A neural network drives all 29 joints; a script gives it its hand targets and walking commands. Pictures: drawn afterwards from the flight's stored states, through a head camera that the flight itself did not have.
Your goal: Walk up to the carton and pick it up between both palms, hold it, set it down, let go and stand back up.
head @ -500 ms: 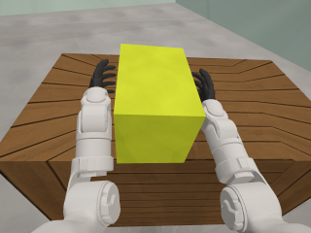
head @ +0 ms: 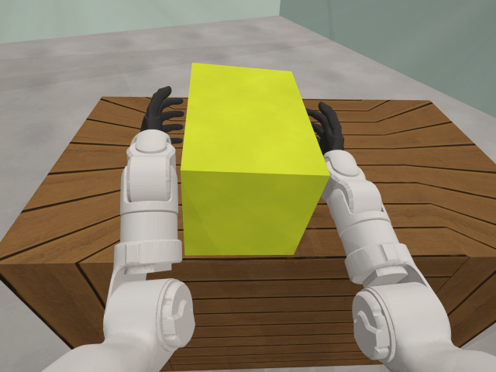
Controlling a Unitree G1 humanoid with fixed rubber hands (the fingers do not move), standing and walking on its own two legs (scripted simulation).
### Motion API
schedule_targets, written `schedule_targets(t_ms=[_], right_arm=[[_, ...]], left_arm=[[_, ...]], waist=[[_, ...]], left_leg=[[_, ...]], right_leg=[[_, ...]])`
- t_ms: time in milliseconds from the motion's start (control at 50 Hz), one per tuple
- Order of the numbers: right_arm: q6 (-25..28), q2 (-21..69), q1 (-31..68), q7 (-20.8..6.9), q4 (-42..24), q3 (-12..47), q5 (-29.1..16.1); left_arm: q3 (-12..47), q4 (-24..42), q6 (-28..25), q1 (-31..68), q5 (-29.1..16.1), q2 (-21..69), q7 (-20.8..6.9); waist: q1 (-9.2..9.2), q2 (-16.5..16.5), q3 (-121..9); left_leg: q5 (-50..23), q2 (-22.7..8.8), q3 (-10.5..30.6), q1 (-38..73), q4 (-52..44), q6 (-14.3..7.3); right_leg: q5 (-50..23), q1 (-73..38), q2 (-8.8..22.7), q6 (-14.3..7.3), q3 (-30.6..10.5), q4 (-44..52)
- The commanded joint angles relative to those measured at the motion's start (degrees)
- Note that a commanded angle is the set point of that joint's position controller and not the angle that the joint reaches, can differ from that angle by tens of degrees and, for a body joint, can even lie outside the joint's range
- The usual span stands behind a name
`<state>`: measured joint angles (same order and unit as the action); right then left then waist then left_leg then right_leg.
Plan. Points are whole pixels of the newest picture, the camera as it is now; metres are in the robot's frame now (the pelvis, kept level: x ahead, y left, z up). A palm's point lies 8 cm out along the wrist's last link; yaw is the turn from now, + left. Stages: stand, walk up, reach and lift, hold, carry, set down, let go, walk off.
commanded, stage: reach and lift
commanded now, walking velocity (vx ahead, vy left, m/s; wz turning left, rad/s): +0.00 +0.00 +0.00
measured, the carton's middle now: (241, 157) +0.40 +0.00 +0.17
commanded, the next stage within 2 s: hold in 0.24 s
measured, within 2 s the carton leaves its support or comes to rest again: neither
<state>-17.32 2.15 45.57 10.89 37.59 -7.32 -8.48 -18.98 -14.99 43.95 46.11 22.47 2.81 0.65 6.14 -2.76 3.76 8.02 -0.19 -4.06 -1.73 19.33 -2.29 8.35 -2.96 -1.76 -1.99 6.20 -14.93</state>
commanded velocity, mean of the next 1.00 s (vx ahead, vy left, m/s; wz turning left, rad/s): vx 0.00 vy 0.00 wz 0.00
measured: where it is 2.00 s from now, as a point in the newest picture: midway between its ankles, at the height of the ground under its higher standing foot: outside the picture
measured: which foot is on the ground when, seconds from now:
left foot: down 0.00-1.00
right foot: down 0.00-1.00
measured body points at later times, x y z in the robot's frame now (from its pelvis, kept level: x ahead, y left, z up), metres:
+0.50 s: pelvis +0.00 +0.00 +0.00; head -0.04 +0.02 +0.45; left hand +0.39 +0.13 +0.23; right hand +0.38 -0.14 +0.21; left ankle +0.04 +0.09 -0.75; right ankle +0.02 -0.09 -0.75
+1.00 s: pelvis +0.00 -0.01 +0.00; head -0.05 +0.02 +0.44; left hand +0.38 +0.13 +0.24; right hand +0.38 -0.14 +0.22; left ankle +0.04 +0.09 -0.75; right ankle +0.02 -0.09 -0.75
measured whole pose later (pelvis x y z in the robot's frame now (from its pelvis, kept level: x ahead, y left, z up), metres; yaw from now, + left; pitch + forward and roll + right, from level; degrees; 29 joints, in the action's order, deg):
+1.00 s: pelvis +0.00 -0.01 +0.00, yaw +0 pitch -11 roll -1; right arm -24.3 1.5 45.9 13.5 31.6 -4.0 -13.1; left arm -18.3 -6.5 50.5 42.7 21.8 2.0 -1.6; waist 7.1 -2.5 2.9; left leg 8.6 -0.4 -3.5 -0.2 19.6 -1.6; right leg 9.0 -4.7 -2.1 -2.3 6.6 -14.9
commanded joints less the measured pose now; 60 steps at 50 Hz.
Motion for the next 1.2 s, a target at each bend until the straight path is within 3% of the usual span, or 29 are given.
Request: schedule_targets(t_ms=[0,60,80,100,140,160,260,340,420,460,500,520,540,640,720,780,840,880,900,920,980,1020,1040,1100,1140,1180], right_arm=[[4.7,29.1,49.0,-3.4,-21.3,20.1,-5.2],[3.8,28.3,48.9,-2.8,-20.4,19.8,-5.2],[3.3,28.2,47.6,-2.6,-19.2,19.6,-5.2],[3.2,28.6,47.9,-2.4,-20.0,19.6,-4.9],[2.4,28.2,47.4,-2.5,-18.9,19.3,-4.6],[2.2,29.1,47.7,-2.5,-19.8,20.1,-4.5],[1.2,29.4,45.9,-1.7,-21.2,21.2,-6.6],[0.0,29.3,47.1,-1.6,-24.9,23.4,-8.1],[-0.5,28.8,47.7,-1.6,-25.6,24.0,-9.3],[-1.2,28.8,48.8,-1.4,-25.4,24.0,-9.2],[-2.0,28.0,47.4,-1.7,-22.5,22.6,-8.6],[-2.2,28.7,48.1,-1.9,-22.2,22.5,-7.8],[-2.4,28.8,47.2,-2.0,-20.8,21.4,-7.7],[-2.6,29.5,47.8,-1.9,-22.8,22.0,-8.2],[-3.2,28.4,47.4,-1.5,-22.0,22.2,-8.9],[-3.6,28.3,47.2,-1.3,-20.7,21.7,-8.1],[-3.9,28.5,45.6,-1.4,-20.6,21.6,-8.4],[-3.6,29.0,47.7,-1.3,-22.7,22.3,-8.3],[-3.3,29.4,47.8,-1.2,-23.1,22.4,-9.0],[-3.0,29.9,47.9,-1.2,-24.7,23.2,-9.3],[-2.8,30.4,48.3,-0.7,-27.1,24.8,-10.6],[-3.5,30.0,47.9,-0.5,-26.0,25.1,-9.7],[-3.7,30.1,47.7,-0.6,-24.9,24.3,-9.8],[-3.5,29.5,48.0,-1.9,-21.1,22.1,-8.0],[-3.2,29.5,47.6,-2.2,-20.8,21.6,-7.8],[-2.8,30.0,48.0,-2.5,-21.9,21.8,-8.4]], left_arm=[[22.8,6.8,-2.2,35.2,-8.7,32.2,-8.1],[23.9,6.4,-1.8,33.7,-8.8,32.2,-8.2],[23.2,5.9,-1.8,34.0,-8.4,31.3,-8.4],[23.5,5.5,-1.3,33.5,-8.2,32.2,-8.7],[22.4,5.0,-1.1,34.1,-8.0,30.8,-8.7],[22.2,5.4,-1.1,33.5,-8.2,30.7,-8.7],[24.5,8.8,0.0,32.4,-8.9,31.4,-9.3],[24.6,10.7,0.9,32.2,-8.7,31.4,-9.3],[25.9,12.3,1.4,32.6,-9.2,31.3,-8.7],[25.8,12.2,1.8,33.1,-9.5,30.7,-8.5],[25.1,11.0,2.5,33.6,-9.4,29.9,-8.4],[24.6,10.1,2.7,34.4,-9.0,29.8,-8.5],[24.2,9.2,2.7,34.2,-9.0,30.1,-8.8],[25.0,12.3,2.8,35.0,-9.8,30.9,-8.5],[24.6,10.4,3.2,33.7,-9.4,30.5,-9.4],[24.0,10.9,3.4,34.4,-9.1,29.7,-9.9],[22.7,10.5,3.7,32.4,-8.0,29.6,-10.4],[23.7,11.3,3.5,34.4,-8.9,29.9,-10.6],[23.5,12.0,3.3,33.5,-9.2,30.1,-10.5],[24.8,14.2,2.9,34.4,-9.3,30.7,-10.2],[26.5,15.4,2.5,34.3,-10.2,30.7,-9.7],[24.9,13.5,2.9,33.9,-9.3,29.1,-9.8],[25.3,13.2,3.0,33.9,-9.5,29.7,-9.8],[23.4,9.6,3.0,33.9,-8.7,28.9,-9.7],[23.7,11.1,2.9,35.1,-9.0,29.6,-9.5],[24.7,12.0,2.9,34.8,-9.8,30.6,-9.3]], waist=[[0.12,4.6,-27.8],[1.07,5.2,-26.6],[0.92,4.3,-25.1],[1.93,5.2,-24.7],[0.77,3.8,-24.6],[0.95,2.8,-25.2],[2.24,5.7,-26.2],[1.26,3.8,-25.7],[0.51,4.6,-25.6],[-0.15,3.6,-24.4],[0.69,3.8,-23.1],[-0.26,3.2,-21.8],[0.21,3.6,-21.2],[0.86,4.8,-25.3],[1.11,5.9,-23.7],[1.83,3.8,-23.3],[1.67,5.3,-22.2],[1.11,4.6,-23.7],[1.74,3.9,-24.1],[1.04,5.4,-25.7],[1.26,5.2,-26.6],[0.83,3.3,-25.4],[0.6,4.5,-23.6],[-0.33,3.1,-20.9],[0.64,3.1,-22.4],[0.29,4.0,-23.9]], left_leg=[[-10.0,-0.1,2.8,10.0,-0.5,1.3],[-11.0,0.0,3.2,11.2,0.4,1.9],[-8.5,0.3,3.0,10.3,-0.6,1.2],[-7.9,0.6,2.8,10.3,-0.9,1.4],[-5.8,0.0,2.9,8.0,-1.4,0.8],[-5.5,0.1,3.1,8.0,-1.4,0.4],[-11.2,0.3,3.2,10.0,0.0,2.2],[-12.2,0.3,3.7,9.9,-0.2,2.1],[-12.6,-0.1,3.5,10.7,0.0,2.3],[-10.5,0.0,3.6,9.1,-0.3,2.0],[-6.7,-0.4,3.3,8.5,-1.5,1.5],[-3.7,-0.2,3.3,7.2,-1.7,0.6],[-2.0,-0.6,3.2,6.4,-2.9,0.5],[-8.1,-0.3,3.4,8.9,-1.2,1.4],[-8.2,0.0,3.2,8.6,-0.7,1.9],[-8.0,-0.1,3.3,8.6,-1.2,1.7],[-8.9,-0.1,2.9,8.8,-1.2,2.2],[-7.6,0.4,3.1,7.3,-0.8,1.6],[-8.7,0.3,3.2,8.3,-1.4,1.7],[-10.6,0.4,3.2,8.9,-0.5,2.2],[-12.9,0.6,3.9,10.3,0.7,2.6],[-10.4,0.1,3.9,9.2,-0.2,1.8],[-7.9,0.2,3.9,8.2,-0.7,1.6],[-1.9,-0.4,3.1,5.9,-3.0,0.7],[-2.8,-0.7,3.2,6.1,-3.3,0.7],[-5.9,-0.8,3.4,7.1,-2.6,0.7]], right_leg=[[-11.6,-3.6,-0.4,4.0,-1.5,0.7],[-11.4,-2.0,-0.5,4.2,-1.9,0.9],[-10.3,-2.2,0.0,4.5,-2.0,1.6],[-9.4,-2.1,-0.5,4.5,-1.2,1.5],[-6.7,-2.2,-0.3,4.1,-1.7,1.3],[-7.2,-2.7,0.0,4.1,-2.2,1.4],[-13.1,-3.8,-0.3,4.4,-2.3,0.6],[-13.7,-4.6,-0.9,4.6,-1.8,0.4],[-12.4,-2.8,-1.2,4.3,-1.7,0.6],[-9.8,-2.5,-1.1,4.4,-1.6,0.6],[-5.9,-0.9,-0.7,4.1,-1.8,1.5],[-4.0,0.0,-0.3,4.3,-2.4,2.2],[-1.9,-0.1,-0.5,4.0,-2.5,2.0],[-8.4,-2.0,-0.5,4.2,-2.7,1.0],[-8.9,-2.7,-0.5,4.3,-2.7,1.2],[-8.8,-2.5,-0.4,4.4,-2.8,1.2],[-11.1,-3.6,-0.4,4.6,-2.5,0.6],[-10.8,-4.2,0.0,4.8,-2.7,0.6],[-10.8,-4.9,-0.7,4.7,-2.2,0.6],[-13.5,-5.0,-0.1,4.8,-2.8,0.4],[-16.1,-4.8,-0.7,5.1,-2.5,-0.1],[-13.5,-4.2,-0.3,5.1,-3.0,0.5],[-10.8,-3.3,-0.3,5.2,-2.8,0.7],[-2.6,-0.8,-0.4,4.8,-2.3,1.6],[-3.2,-1.6,0.0,4.0,-2.8,1.8],[-5.0,-2.5,-0.4,3.6,-1.9,1.2]])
